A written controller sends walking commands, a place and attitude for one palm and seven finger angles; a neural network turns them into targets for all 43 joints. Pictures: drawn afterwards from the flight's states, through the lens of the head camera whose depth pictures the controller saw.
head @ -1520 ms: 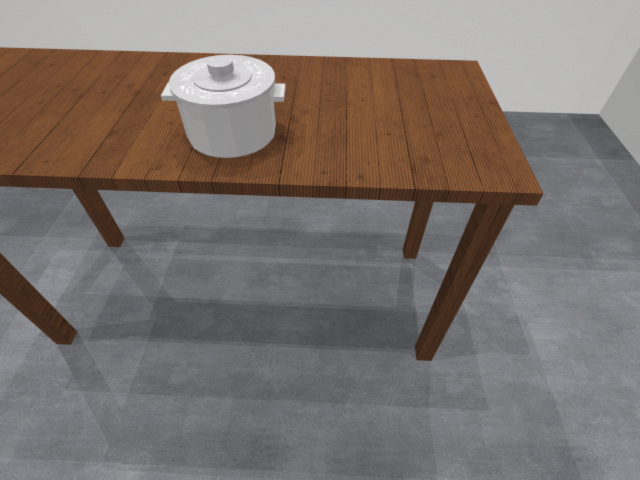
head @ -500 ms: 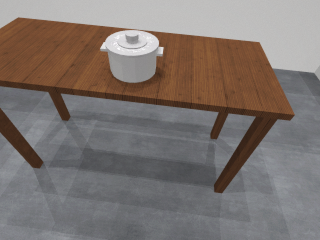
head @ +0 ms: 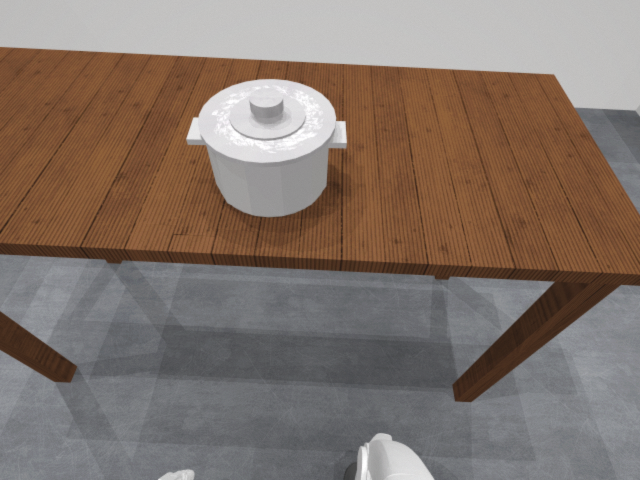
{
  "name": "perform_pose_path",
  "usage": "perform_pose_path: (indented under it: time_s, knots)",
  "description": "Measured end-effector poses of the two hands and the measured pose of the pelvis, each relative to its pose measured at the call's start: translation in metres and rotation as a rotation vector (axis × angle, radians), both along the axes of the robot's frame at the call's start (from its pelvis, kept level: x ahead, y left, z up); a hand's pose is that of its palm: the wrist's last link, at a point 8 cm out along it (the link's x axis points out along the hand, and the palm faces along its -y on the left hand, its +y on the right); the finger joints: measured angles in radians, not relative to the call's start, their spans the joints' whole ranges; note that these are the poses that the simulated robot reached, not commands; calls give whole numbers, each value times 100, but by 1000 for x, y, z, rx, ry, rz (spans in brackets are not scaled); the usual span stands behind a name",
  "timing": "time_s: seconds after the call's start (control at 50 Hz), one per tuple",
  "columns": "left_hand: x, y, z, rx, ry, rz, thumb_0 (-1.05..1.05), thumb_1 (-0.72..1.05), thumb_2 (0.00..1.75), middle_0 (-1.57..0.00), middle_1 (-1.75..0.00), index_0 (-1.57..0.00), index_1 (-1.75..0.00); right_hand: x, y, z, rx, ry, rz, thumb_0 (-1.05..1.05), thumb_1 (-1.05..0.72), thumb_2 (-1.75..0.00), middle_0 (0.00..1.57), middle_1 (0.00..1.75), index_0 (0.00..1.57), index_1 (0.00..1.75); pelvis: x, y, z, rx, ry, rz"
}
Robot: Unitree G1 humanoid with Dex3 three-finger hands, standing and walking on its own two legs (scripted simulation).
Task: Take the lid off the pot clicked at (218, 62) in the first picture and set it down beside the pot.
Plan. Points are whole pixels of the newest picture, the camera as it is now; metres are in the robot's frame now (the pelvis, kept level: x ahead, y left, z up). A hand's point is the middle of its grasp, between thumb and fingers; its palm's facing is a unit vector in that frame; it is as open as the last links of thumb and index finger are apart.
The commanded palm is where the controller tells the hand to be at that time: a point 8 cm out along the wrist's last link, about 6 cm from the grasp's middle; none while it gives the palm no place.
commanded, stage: come to a stop and stand still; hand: left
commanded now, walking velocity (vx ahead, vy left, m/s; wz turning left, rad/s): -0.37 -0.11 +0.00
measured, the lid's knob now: (266, 102) +0.57 +0.09 +0.15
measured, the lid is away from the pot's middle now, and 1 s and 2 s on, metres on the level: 0.00 0.00 0.00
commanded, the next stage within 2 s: look again from close up in 1.44 s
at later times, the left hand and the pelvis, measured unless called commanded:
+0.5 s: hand out of the picture +0.12 +0.25 -0.18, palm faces +0.02 -0.97 -0.26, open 7.3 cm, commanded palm none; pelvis +0.05 +0.05 -0.01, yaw -1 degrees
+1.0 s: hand out of the picture +0.05 +0.22 -0.17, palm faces -0.02 -0.97 -0.23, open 7.4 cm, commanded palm none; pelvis +0.02 +0.03 +0.00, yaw -2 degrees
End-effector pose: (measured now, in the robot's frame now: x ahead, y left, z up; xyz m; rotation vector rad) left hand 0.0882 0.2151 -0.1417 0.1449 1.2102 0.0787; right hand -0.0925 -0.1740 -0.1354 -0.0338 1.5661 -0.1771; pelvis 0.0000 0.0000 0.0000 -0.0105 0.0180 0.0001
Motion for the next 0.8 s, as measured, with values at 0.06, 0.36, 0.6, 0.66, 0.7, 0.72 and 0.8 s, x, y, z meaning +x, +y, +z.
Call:
perform_pose_path:
  time_s: [0.06, 0.36, 0.6, 0.66, 0.7, 0.72, 0.8]
  knots:
    - [42, -8, -2, -4, -43, -20, 1, 91, 90, -19, -30, -20, -29, 13, 2, -6, 5, 44, -15, 1, -90, -90, 20, 30, 20, 30, 25, 0, -6, 3, -9, 4]
    - [41, 42, 4, 124, 69, 40, -1, 93, 90, -20, -30, -20, -30, 218, -41, -15, -94, -265, 64, 1, -91, -90, 20, 29, 20, 30, 66, 17, -5, 28, -8, -6]
    - [12, 101, -12, 70, 52, 75, 1, 91, 90, -20, -30, -20, -30, 224, 4, 14, -165, -385, 156, 0, -91, -90, 20, 30, 20, 30, 48, 62, -6, -2, -39, -10]
    - [0, 104, -8, 42, 61, 86, 1, 91, 90, -19, -30, -20, -29, 200, 10, 24, -173, -334, 161, 0, -91, -90, 20, 30, 20, 30, 44, 65, 4, -23, -31, -5]
    - [-10, 105, -7, 30, 81, 82, 1, 91, 90, -19, -30, -20, -29, 185, 9, 29, -184, -309, 146, 1, -91, -90, 20, 30, 20, 30, 42, 66, 8, -26, -23, -12]
    - [-16, 104, -7, 26, 97, 78, 1, 91, 90, -19, -30, -20, -29, 179, 8, 30, -188, -300, 137, 1, -91, -90, 20, 30, 21, 30, 40, 66, 9, -26, -18, -16]
    - [-37, 98, -5, 25, 168, 54, 1, 91, 90, -19, -30, -20, -29, 150, 1, 30, -193, -268, 92, 1, -91, -90, 20, 30, 21, 30, 34, 63, 11, -24, -5, -28]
